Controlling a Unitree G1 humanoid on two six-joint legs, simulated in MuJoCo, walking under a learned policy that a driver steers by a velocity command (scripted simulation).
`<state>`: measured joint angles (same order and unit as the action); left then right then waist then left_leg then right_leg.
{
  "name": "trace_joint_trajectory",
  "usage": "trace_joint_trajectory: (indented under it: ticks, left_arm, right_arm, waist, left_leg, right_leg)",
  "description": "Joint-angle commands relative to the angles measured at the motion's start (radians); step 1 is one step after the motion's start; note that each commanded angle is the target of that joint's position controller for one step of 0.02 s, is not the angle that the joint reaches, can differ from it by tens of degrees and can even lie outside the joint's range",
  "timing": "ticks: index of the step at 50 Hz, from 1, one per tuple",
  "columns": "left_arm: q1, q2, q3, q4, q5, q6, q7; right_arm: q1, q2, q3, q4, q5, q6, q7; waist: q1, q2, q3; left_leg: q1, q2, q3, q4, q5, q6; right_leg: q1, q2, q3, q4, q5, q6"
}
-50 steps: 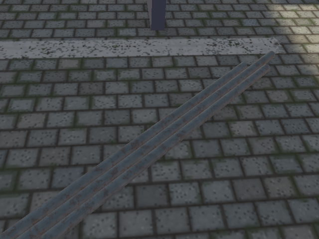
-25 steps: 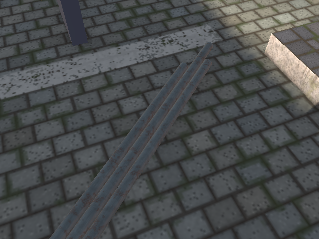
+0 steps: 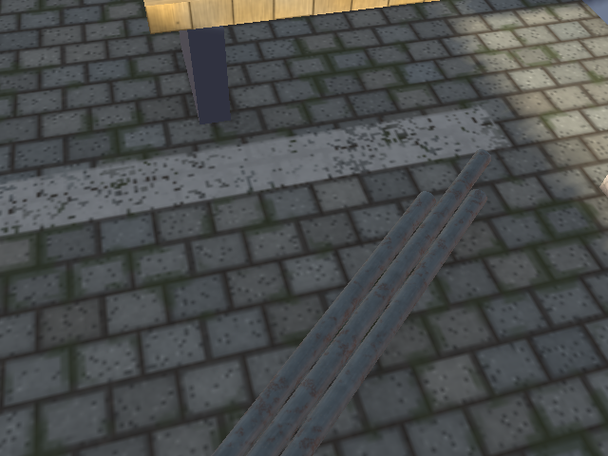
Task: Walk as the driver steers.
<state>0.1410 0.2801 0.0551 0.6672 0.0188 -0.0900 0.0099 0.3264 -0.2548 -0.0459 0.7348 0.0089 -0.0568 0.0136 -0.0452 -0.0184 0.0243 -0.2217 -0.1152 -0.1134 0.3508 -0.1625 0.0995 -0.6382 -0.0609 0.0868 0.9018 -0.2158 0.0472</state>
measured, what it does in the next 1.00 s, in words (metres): walks ahead, turning left: right foot, then left foot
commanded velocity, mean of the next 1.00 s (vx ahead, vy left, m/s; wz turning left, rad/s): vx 0.50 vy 0.00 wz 0.57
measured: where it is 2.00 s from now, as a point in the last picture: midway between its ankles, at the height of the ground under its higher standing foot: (66, 290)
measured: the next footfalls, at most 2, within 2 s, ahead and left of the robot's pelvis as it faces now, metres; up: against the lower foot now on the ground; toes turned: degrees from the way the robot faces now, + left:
right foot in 0.24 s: +0.30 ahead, -0.12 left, +0.00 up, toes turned +14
left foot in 0.72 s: +0.46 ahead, +0.24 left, +0.03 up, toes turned +28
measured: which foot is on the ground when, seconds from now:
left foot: down 0.00-0.26, up 0.28-0.70, down 0.72-1.00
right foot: up 0.00-0.22, down 0.24-0.80, up 0.82-1.00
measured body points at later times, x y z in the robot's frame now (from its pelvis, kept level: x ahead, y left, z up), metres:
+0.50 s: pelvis +0.25 -0.02 -0.01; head +0.27 -0.02 +0.44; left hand +0.24 +0.26 -0.12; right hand +0.48 -0.24 -0.10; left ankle +0.24 +0.13 -0.62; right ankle +0.26 -0.13 -0.75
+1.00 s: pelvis +0.47 +0.15 +0.03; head +0.49 +0.17 +0.48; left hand +0.50 +0.48 -0.04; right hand +0.69 -0.04 -0.07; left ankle +0.44 +0.23 -0.71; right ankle +0.60 +0.04 -0.64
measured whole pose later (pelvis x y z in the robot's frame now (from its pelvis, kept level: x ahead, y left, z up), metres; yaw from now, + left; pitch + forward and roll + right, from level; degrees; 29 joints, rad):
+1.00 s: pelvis +0.47 +0.15 +0.03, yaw +35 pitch +0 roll +0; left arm 0.09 0.30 0.06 0.66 0.01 -0.12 -0.01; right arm 0.33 -0.27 -0.08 0.68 0.01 -0.06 0.02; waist -0.05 -0.02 0.07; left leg -0.23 -0.10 -0.07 0.44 0.12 0.12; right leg -0.54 -0.07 0.05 1.02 -0.32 -0.01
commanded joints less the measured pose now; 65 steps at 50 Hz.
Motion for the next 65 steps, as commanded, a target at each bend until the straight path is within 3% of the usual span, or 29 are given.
trace_joint_trajectory:
  ticks: [1,8,11,12,13,14,15,17,19,23,28,30,32,35,38,39,40,41,42,44,46,50,55,59,61,62,63,64,65]
  left_arm:
    - [-0.071,0.038,0.007,-0.071,-0.002,-0.009,0.002]
    - [-0.233,0.069,0.015,-0.107,-0.023,-0.037,-0.028]
    - [-0.105,0.106,0.040,-0.080,-0.026,-0.044,-0.022]
    - [0.020,0.140,0.056,-0.062,-0.013,-0.045,-0.015]
    - [0.206,0.203,0.071,-0.045,-0.005,-0.037,-0.007]
    - [0.239,0.228,0.074,-0.011,-0.007,-0.026,-0.013]
    - [0.181,0.135,0.057,-0.038,-0.021,-0.020,-0.012]
    - [0.103,0.073,0.033,-0.042,-0.017,-0.006,-0.009]
    - [0.077,0.054,0.023,-0.024,-0.003,-0.003,-0.011]
    - [0.094,0.067,0.028,0.024,-0.009,-0.005,-0.015]
    - [0.119,0.129,0.042,0.064,-0.005,0.009,0.000]
    - [0.159,0.164,0.050,0.089,-0.009,0.002,0.003]
    - [0.180,0.156,0.046,0.099,-0.023,0.007,0.006]
    - [0.170,0.194,0.056,0.101,-0.036,0.019,0.002]
    - [0.218,0.188,0.056,0.102,-0.049,0.029,0.009]
    - [0.152,0.197,0.056,0.070,-0.049,0.019,0.011]
    - [0.084,0.145,0.040,-0.011,-0.051,-0.009,0.007]
    - [0.069,0.129,0.026,-0.043,-0.040,-0.042,-0.003]
    - [0.055,0.149,0.032,-0.047,-0.057,-0.051,-0.015]
    - [0.018,0.129,0.029,-0.052,-0.031,-0.053,-0.014]
    - [0.012,0.119,0.031,-0.045,-0.018,-0.046,-0.013]
    - [-0.053,0.072,0.008,-0.051,0.009,-0.047,-0.029]
    - [-0.221,0.069,0.003,-0.077,0.000,-0.075,-0.051]
    - [-0.169,0.103,0.020,-0.072,-0.019,-0.064,-0.046]
    - [-0.064,0.095,0.031,-0.037,-0.008,-0.067,-0.036]
    - [0.085,0.104,0.037,-0.001,0.005,-0.070,-0.035]
    - [0.213,0.120,0.037,0.002,0.025,-0.061,-0.037]
    - [0.247,0.185,0.060,0.022,0.004,-0.034,-0.039]
    - [0.213,0.212,0.079,0.026,-0.013,-0.015,-0.035]
  right_arm:
    - [-0.003,-0.174,-0.052,-0.061,0.011,-0.008,-0.020]
    - [0.081,-0.171,-0.055,-0.032,0.020,0.022,-0.036]
    - [0.031,-0.152,-0.054,-0.053,0.015,0.032,-0.039]
    - [0.005,-0.118,-0.042,-0.073,0.009,0.028,-0.035]
    - [0.033,-0.055,-0.022,-0.095,-0.012,0.025,-0.035]
    - [0.173,-0.062,-0.015,-0.113,0.027,0.018,-0.036]
    - [0.152,-0.158,-0.036,-0.080,0.035,0.021,-0.036]
    - [-0.008,-0.164,-0.046,-0.107,0.015,0.031,-0.031]
    - [-0.018,-0.120,-0.044,-0.124,0.011,0.036,-0.018]
    - [-0.038,-0.069,-0.031,-0.161,0.017,0.051,-0.014]
    - [-0.217,-0.050,-0.005,-0.224,0.008,0.039,0.000]
    - [-0.232,-0.048,-0.007,-0.234,0.006,0.028,0.010]
    - [-0.291,-0.066,-0.015,-0.257,0.026,0.022,0.025]
    - [-0.294,-0.076,-0.026,-0.264,0.023,0.029,0.043]
    - [-0.114,-0.157,-0.083,-0.198,0.014,0.037,0.043]
    - [0.046,-0.165,-0.105,-0.162,0.023,0.036,0.034]
    - [0.116,-0.255,-0.121,-0.150,0.005,0.028,0.018]
    - [0.069,-0.257,-0.102,-0.170,-0.019,0.011,0.020]
    - [0.020,-0.239,-0.094,-0.178,-0.020,-0.002,0.025]
    - [-0.029,-0.178,-0.079,-0.152,0.012,-0.017,0.033]
    - [-0.080,-0.142,-0.067,-0.156,0.006,-0.019,0.023]
    - [-0.030,-0.170,-0.073,-0.119,0.001,-0.030,-0.014]
    - [0.031,-0.173,-0.078,-0.071,0.018,-0.017,-0.046]
    - [0.062,-0.145,-0.085,-0.059,0.030,-0.011,-0.060]
    - [0.070,-0.108,-0.081,-0.059,0.027,0.000,-0.055]
    - [0.070,-0.047,-0.065,-0.062,0.022,0.002,-0.044]
    - [0.172,-0.001,-0.046,-0.054,0.013,0.006,-0.033]
    - [0.281,-0.071,-0.051,-0.068,0.033,0.003,-0.029]
    - [0.241,-0.127,-0.060,-0.077,0.050,0.003,-0.033]
  waist:
    - [0.001,0.093,-0.055]
    - [-0.036,0.123,-0.035]
    - [0.048,0.165,-0.078]
    - [0.113,0.138,-0.179]
    - [0.160,-0.032,-0.335]
    - [0.089,-0.345,-0.387]
    - [0.102,-0.180,-0.241]
    - [0.101,-0.018,-0.045]
    - [0.063,-0.071,0.003]
    - [0.036,-0.061,0.021]
    - [0.083,-0.030,0.027]
    - [0.095,-0.045,0.003]
    - [0.110,-0.045,0.012]
    - [0.093,-0.094,0.014]
    - [-0.005,-0.093,-0.120]
    - [-0.126,-0.051,-0.168]
    - [-0.144,0.237,-0.198]
    - [-0.095,0.271,-0.297]
    - [-0.063,0.182,-0.238]
    - [-0.006,0.070,-0.085]
    - [0.030,0.070,-0.033]
    - [0.024,0.063,-0.051]
    - [-0.035,0.099,0.036]
    - [-0.001,0.106,0.047]
    - [0.046,0.048,0.010]
    - [0.114,-0.049,-0.066]
    - [0.104,-0.187,-0.214]
    - [0.061,-0.293,-0.298]
    - [0.063,-0.270,-0.283]
  left_leg:
    - [0.027,0.213,-0.202,-0.090,0.298,0.129]
    - [0.119,0.226,-0.335,-0.001,0.183,0.094]
    - [0.106,0.192,-0.354,0.122,0.292,0.061]
    - [0.019,0.150,-0.299,0.298,0.296,0.027]
    - [-0.173,0.054,-0.167,0.621,-0.065,-0.024]
    - [-0.467,-0.004,-0.102,0.855,-0.477,-0.063]
    - [-0.567,0.088,-0.096,0.968,-0.413,-0.088]
    - [-0.560,0.146,-0.037,0.974,-0.249,-0.107]
    - [-0.514,0.186,-0.005,0.992,-0.194,-0.114]
    - [-0.610,0.213,-0.002,1.102,-0.170,-0.124]
    - [-0.571,0.215,0.099,0.733,-0.004,-0.136]
    - [-0.592,0.224,0.102,0.740,0.011,-0.114]
    - [-0.565,0.236,0.072,0.542,0.153,-0.096]
    - [-0.392,0.158,0.194,0.416,0.001,-0.052]
    - [0.002,0.011,0.254,0.299,-0.016,0.001]
    - [0.290,0.012,0.179,0.194,0.001,0.063]
    - [0.501,0.252,-0.274,0.045,0.019,0.190]
    - [0.479,0.361,-0.547,-0.040,0.071,0.220]
    - [0.372,0.369,-0.510,-0.042,0.045,0.219]
    - [0.208,0.309,-0.388,-0.058,0.094,0.179]
    - [0.081,0.254,-0.313,-0.108,0.178,0.162]
    - [0.051,0.276,-0.274,-0.119,0.386,0.197]
    - [-0.156,0.174,-0.211,-0.149,-0.007,0.100]
    - [-0.084,0.191,-0.312,0.008,-0.167,0.027]
    - [-0.077,0.135,-0.280,0.215,-0.161,-0.023]
    - [-0.227,0.062,-0.209,0.504,-0.366,-0.063]
    - [-0.417,0.026,-0.166,0.833,-0.557,-0.095]
    - [-0.533,0.062,-0.120,0.988,-0.498,-0.125]
    - [-0.603,0.119,-0.083,1.068,-0.385,-0.135]
  right_leg:
    - [0.023,0.037,-0.026,-0.167,0.167,0.023]
    - [0.131,0.102,0.006,-0.417,0.207,-0.008]
    - [0.357,0.105,-0.021,-0.512,0.177,-0.056]
    - [0.592,0.015,0.034,-0.482,0.199,-0.103]
    - [0.902,-0.193,0.259,-0.445,0.242,-0.174]
    - [1.053,-0.393,0.681,-0.526,0.019,-0.334]
    - [0.929,-0.367,0.649,-0.568,-0.176,-0.315]
    - [0.679,-0.257,0.381,-0.623,-0.108,-0.247]
    - [0.546,-0.192,0.247,-0.668,0.000,-0.232]
    - [0.477,-0.194,0.108,-0.701,0.109,-0.249]
    - [0.486,-0.148,-0.105,-0.730,0.280,-0.224]
    - [0.586,-0.214,-0.111,-0.698,0.440,-0.233]
    - [0.657,-0.210,-0.139,-0.682,0.399,-0.196]
    - [0.663,-0.200,-0.220,-0.602,0.649,-0.168]
    - [0.569,-0.135,-0.289,-0.247,0.946,-0.109]
    - [0.336,-0.071,-0.311,0.010,0.762,-0.057]
    - [0.004,0.055,-0.258,0.437,0.101,-0.011]
    - [-0.035,0.078,-0.036,0.551,-0.254,-0.051]
    - [-0.042,0.048,0.018,0.525,-0.240,-0.072]
    - [-0.038,-0.011,-0.005,0.380,-0.204,-0.086]
    - [0.035,-0.027,-0.008,0.267,-0.143,-0.084]
    - [0.058,-0.010,-0.039,0.058,-0.020,-0.042]
    - [0.284,0.082,-0.034,-0.391,0.523,-0.044]
    - [0.353,0.034,0.060,-0.472,0.475,-0.041]
    - [0.468,0.005,0.039,-0.529,0.441,-0.057]
    - [0.690,-0.076,0.072,-0.485,0.492,-0.080]
    - [0.929,-0.266,0.215,-0.321,0.789,-0.144]
    - [0.980,-0.386,0.424,-0.377,0.586,-0.244]
    - [0.913,-0.384,0.529,-0.485,0.098,-0.291]
Keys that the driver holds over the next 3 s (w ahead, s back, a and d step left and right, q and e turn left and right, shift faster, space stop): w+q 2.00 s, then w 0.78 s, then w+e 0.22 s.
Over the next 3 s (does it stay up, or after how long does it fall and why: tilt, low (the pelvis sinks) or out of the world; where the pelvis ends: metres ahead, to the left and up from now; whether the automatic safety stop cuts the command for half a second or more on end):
stays up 0.93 1.06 0.00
